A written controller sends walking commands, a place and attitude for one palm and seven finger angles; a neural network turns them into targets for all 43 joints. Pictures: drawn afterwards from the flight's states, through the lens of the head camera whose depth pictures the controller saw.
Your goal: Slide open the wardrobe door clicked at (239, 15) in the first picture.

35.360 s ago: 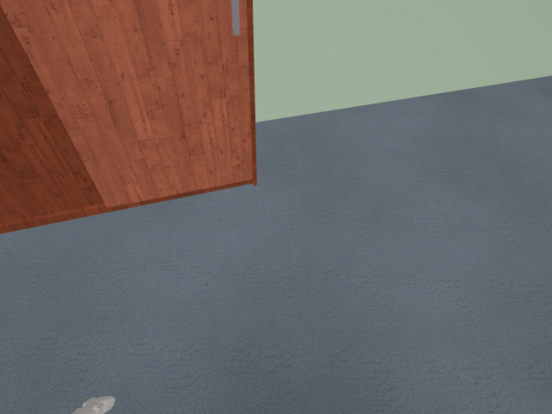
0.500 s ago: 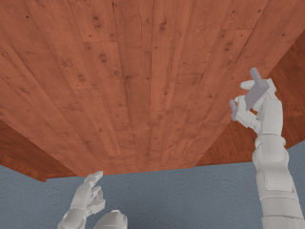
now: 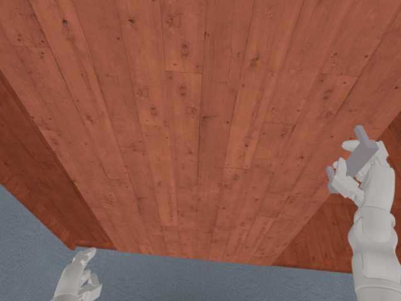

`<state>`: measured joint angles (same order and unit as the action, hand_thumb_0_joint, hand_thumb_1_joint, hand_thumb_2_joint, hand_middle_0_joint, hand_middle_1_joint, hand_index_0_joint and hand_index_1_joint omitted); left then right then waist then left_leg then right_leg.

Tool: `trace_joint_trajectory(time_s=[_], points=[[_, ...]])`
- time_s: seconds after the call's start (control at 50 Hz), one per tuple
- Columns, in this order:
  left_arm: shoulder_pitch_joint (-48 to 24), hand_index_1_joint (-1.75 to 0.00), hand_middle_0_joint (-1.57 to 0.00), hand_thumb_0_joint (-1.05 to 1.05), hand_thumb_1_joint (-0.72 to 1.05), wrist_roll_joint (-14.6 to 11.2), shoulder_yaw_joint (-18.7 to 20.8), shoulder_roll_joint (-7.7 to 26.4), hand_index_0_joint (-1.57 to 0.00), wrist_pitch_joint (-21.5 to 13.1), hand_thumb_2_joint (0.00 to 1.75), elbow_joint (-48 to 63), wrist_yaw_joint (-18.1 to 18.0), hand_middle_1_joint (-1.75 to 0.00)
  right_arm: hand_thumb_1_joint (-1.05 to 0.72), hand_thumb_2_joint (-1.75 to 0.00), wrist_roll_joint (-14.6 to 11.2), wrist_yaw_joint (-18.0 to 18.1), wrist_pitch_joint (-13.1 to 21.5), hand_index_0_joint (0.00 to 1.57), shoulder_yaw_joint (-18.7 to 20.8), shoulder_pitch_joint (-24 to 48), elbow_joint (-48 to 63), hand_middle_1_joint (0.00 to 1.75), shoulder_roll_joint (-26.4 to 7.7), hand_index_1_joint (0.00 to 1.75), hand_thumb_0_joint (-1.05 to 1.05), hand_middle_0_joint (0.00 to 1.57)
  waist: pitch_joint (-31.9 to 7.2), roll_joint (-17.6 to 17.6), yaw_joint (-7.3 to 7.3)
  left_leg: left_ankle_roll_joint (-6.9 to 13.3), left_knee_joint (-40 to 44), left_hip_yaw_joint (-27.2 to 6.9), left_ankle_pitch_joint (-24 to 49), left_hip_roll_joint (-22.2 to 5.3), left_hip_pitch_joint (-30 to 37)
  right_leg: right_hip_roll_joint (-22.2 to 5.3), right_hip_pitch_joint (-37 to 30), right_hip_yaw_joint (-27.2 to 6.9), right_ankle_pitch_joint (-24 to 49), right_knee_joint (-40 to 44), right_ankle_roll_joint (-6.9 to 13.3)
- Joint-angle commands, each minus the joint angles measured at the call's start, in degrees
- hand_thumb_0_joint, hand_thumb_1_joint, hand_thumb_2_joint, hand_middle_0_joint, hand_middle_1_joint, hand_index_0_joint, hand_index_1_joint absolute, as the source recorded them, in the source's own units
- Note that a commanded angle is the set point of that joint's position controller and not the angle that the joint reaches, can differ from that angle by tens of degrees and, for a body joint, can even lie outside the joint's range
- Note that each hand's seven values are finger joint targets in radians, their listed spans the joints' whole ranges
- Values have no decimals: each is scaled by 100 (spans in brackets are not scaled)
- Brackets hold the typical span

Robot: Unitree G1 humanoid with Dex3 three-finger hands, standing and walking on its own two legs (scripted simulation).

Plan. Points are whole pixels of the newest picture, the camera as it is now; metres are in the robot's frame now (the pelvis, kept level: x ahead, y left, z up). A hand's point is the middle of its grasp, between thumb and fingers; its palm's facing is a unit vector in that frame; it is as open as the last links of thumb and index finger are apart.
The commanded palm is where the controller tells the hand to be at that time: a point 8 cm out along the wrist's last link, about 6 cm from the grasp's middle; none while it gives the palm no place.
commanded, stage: stop walking and hold the door there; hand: right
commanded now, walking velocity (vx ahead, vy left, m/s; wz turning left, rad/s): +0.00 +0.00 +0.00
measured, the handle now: (346, 160) +0.38 -0.26 +0.10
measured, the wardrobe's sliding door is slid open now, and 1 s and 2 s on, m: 0.46 0.46 0.46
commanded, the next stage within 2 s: loosen the grip on the handle in 1.86 s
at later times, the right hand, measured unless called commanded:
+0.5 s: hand (339, 178) +0.33 -0.23 +0.11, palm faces +0.28 +0.94 -0.19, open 6.0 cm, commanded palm +0.30 -0.24 +0.10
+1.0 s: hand (343, 181) +0.33 -0.23 +0.11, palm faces +0.14 +0.98 -0.16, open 6.1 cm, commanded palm +0.30 -0.24 +0.10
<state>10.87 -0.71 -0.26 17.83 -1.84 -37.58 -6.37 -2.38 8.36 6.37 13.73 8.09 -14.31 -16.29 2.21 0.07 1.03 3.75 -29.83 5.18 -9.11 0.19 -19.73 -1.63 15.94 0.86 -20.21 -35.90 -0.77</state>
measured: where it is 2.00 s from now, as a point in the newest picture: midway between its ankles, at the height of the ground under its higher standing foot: outside the picture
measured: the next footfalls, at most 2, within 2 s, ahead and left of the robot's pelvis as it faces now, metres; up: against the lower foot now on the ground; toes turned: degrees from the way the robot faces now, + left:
right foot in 0.02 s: +0.03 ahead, -0.19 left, +0.00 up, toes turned +0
left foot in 1.36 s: -0.09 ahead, +0.02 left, +0.00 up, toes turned +2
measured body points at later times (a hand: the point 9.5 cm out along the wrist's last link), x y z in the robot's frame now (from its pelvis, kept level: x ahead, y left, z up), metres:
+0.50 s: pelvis -0.01 -0.04 +0.00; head -0.02 -0.02 +0.45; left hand +0.13 +0.19 -0.11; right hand +0.31 -0.28 +0.12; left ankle +0.05 +0.09 -0.73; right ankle +0.01 -0.14 -0.73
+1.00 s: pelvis -0.05 -0.10 +0.00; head +0.00 -0.09 +0.44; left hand +0.15 +0.13 -0.11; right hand +0.31 -0.29 +0.12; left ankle -0.01 +0.05 -0.69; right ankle -0.01 -0.19 -0.73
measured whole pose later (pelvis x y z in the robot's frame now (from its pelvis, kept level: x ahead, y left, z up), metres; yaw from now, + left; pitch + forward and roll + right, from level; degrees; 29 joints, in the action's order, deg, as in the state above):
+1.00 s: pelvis -0.05 -0.10 +0.00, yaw -1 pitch +0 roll +0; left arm 6.5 -1.1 0.3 13.7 2.2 -35.3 -5.5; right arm -2.2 9.5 3.5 -1.4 21.0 -15.3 -9.4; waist 6.0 1.7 -2.2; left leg -2.1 -52.8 0.4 -26.0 -5.2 -27.5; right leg 0.3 18.9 5.1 -14.7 -33.8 2.7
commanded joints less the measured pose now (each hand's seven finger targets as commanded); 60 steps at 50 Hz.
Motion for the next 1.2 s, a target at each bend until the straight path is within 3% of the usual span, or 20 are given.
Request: trace_joint_trajectory(time_s=[0.0, 0.04, 0.12, 0.16, 0.22, 0.38, 0.58, 0.66, 0.72, 0.78, 0.82, 0.86, 0.88, 0.9, 0.92, 0.96, 0.98, 1.02, 1.08, 1.18], points=[[-531, -30, -20, 0, 90, -29, 118, 404, -20, -309, 90, 1002, 54, -30, -90, -90, 76, -80, 624, 45, -239, 1496, 1775, 140, -859, 140, 0, 45, -1385, 668, -235, -436, 468, -805, -753, -397, 672, -1004, -643, -812, 1112, 1737, 463], [-454, -30, -20, 0, 90, -23, 14, 229, -20, -271, 90, 963, 40, -30, -90, -90, 153, -104, 619, 45, -459, 1551, 1815, 140, -711, 140, 0, 45, -1048, 1523, -152, -447, -288, -474, -643, -97, 988, -1277, 212, -1091, 821, 2181, 606], [-378, -30, -20, 0, 90, 51, 97, 281, -20, -314, 90, 920, 74, -30, -90, -90, 209, -131, 549, 45, -436, 1399, 1723, 140, -772, 140, 0, 45, -1352, 758, -128, -408, 39, -506, 557, -237, 1199, -925, -409, -331, 2382, 1323, 275], [-340, -30, -20, 0, 90, 67, 52, 205, -20, -330, 90, 906, 105, -30, -90, -90, 215, -207, 566, 45, -978, 1327, 1634, 140, -213, 140, 0, 45, -1280, 951, -58, -389, 1, -474, 1047, -323, 1113, -844, -405, -237, 2605, 1274, 131], [-295, -30, -20, 0, 90, 37, 98, 252, -20, -312, 90, 801, 69, -30, -90, -90, 154, -163, 528, 45, -805, 1332, 1487, 140, -435, 140, 0, 45, -1538, 336, -60, -364, 95, -639, 1145, -384, 1201, -766, -540, -123, 2066, 1186, 110], [-376, -30, -20, 0, 90, 36, 45, 173, -20, -242, 90, 713, -6, -30, -90, -90, 155, -187, 537, 45, -1103, 1755, 1085, 140, -95, 140, 0, 45, -1191, 157, -92, -411, 231, -652, 202, -344, 901, -737, -231, -199, 878, 1559, 172], [-448, -30, -20, 0, 90, -7, 113, 221, -20, -211, 90, 747, -23, -30, -90, -90, 151, -188, 619, 45, -1262, 1685, 968, 140, 51, 140, 0, 45, -1234, 138, -111, -349, 392, -802, 625, -485, 864, -550, -435, -54, 1349, 1374, 118], [-438, -30, -20, 0, 90, -21, 170, 206, -20, -72, 90, 880, 4, -30, -90, -90, 166, -162, 601, 45, -1393, 1573, 1125, 140, 43, 140, 0, 45, -1435, -177, -86, -107, 330, -1305, 2012, -1135, 924, -343, -416, 40, 1871, 619, -14], [-415, -30, -20, 0, 90, -44, 252, 244, -20, 89, 90, 860, 35, -30, -90, -90, 161, -121, 536, 45, -1112, 1579, 936, 140, -306, 140, 0, 45, -1521, -857, -142, 415, 628, -2031, 2784, -2052, 1001, 36, 106, -84, 58, -459, -132], [-552, -30, -20, 0, 90, -37, 212, 165, -20, 128, 90, 934, 63, -30, -90, -90, 260, -126, 370, 45, -1218, 1991, 984, 140, -196, 140, 0, 45, -1511, -1271, -241, 635, 357, -2047, 3486, -2633, 1239, -107, 731, -608, -980, -1129, -96], [-643, -30, -20, 0, 90, -39, 163, 156, -20, 175, 90, 800, 32, -30, -90, -90, 256, -114, 279, 45, -1460, 2392, 1190, 140, -42, 140, 0, 45, -1660, -1001, -58, 334, -74, -1463, 3684, -2398, 1039, -216, 131, -503, -514, -181, -143], [-864, -30, -20, 0, 90, -21, 126, 112, -20, 254, 90, 888, -10, -30, -90, -90, 186, -158, 245, 45, -1853, 2705, 1479, 140, 354, 140, 0, 45, -1917, -324, -43, -194, -838, -569, 2621, -1539, 679, -327, -703, -59, 1841, 1174, -136], [-944, -30, -20, 0, 90, -39, 208, 285, -20, 256, 90, 1063, -15, -30, -90, -90, 129, -181, 273, 45, -1922, 2813, 1683, 140, 403, 140, 0, 45, -1879, 708, -154, -565, -1159, -200, 990, -836, 225, -1075, -836, -721, 3411, 1247, 232], [-773, -30, -20, 0, 90, -58, 168, 179, -20, 249, 90, 1134, 57, -30, -90, -90, 82, -277, 354, 45, -2388, 2748, 1678, 140, 926, 140, 0, 45, -1978, 1341, -124, -631, -2114, -60, -1799, -425, 17, -1587, -689, -884, 3218, 1728, 547], [-688, -30, -20, 0, 90, -63, 122, 136, -20, 209, 90, 1158, 101, -30, -90, -90, 81, -329, 364, 45, -2589, 3074, 1874, 140, 1134, 140, 0, 45, -1946, 1450, -49, -561, -3150, -181, -2474, -141, -409, -1637, -768, -1391, 2872, 1913, 678], [-485, -30, -20, 0, 90, -53, 176, 147, -20, 59, 90, 934, 144, -30, -90, -90, 71, -337, 313, 45, -2526, 3254, 1523, 140, 1236, 140, 0, 45, -1889, 136, 20, -531, -3425, -521, -2006, -246, -989, -1776, -1536, -1340, 3565, 1457, 884], [-405, -30, -20, 0, 90, -42, 185, 169, -20, 0, 90, 855, 165, -30, -90, -90, 88, -352, 273, 45, -2603, 3317, 1433, 140, 1301, 140, 0, 45, -1917, -164, 13, -565, -3252, -509, -1857, -264, -1098, -1722, -1897, -1091, 3959, 1304, 890], [-375, -30, -20, 0, 90, -7, 164, 168, -20, -123, 90, 785, 215, -30, -90, -90, 101, -383, 217, 45, -2699, 3576, 1427, 140, 1334, 140, 0, 45, -2008, 66, 8, -557, -2797, -464, -1690, -230, -1003, -1589, -2314, -790, 3951, 1272, 741], [-285, -30, -20, 0, 90, 53, 64, 89, -20, -301, 90, 662, 258, -30, -90, -90, 88, -380, 164, 45, -2675, 3864, 1341, 140, 1246, 140, 0, 45, -2088, 733, 94, -523, -2070, -492, -1734, -158, -760, -1685, -2566, -962, 4115, 1361, 709], [-231, -30, -20, 0, 90, 67, 11, 83, -20, -478, 90, 608, 300, -30, -90, -90, 23, -397, 88, 45, -2575, 4042, 1277, 140, 1125, 140, 0, 45, -2217, 700, 156, -498, -1206, -483, -1629, -38, -318, -1751, -2722, -938, 4417, 1263, 689]])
